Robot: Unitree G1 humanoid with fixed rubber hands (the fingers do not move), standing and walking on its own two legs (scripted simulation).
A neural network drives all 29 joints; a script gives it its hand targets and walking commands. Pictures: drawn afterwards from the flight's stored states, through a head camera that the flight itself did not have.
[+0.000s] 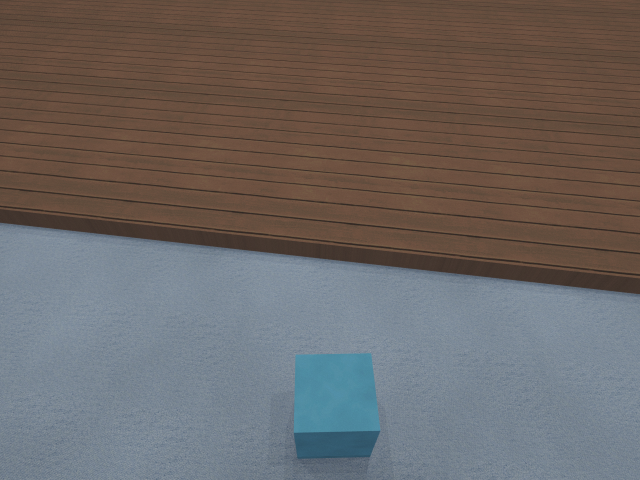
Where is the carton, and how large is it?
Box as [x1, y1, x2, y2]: [294, 353, 379, 458]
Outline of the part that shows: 370,353 295,355 294,437 298,458 349,457 370,455 379,432 379,423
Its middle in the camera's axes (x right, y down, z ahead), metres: +0.04 +0.48 +1.09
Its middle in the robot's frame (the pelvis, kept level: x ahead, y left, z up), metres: +0.44 -0.02 -0.65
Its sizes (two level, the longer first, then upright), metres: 0.210 0.200 0.250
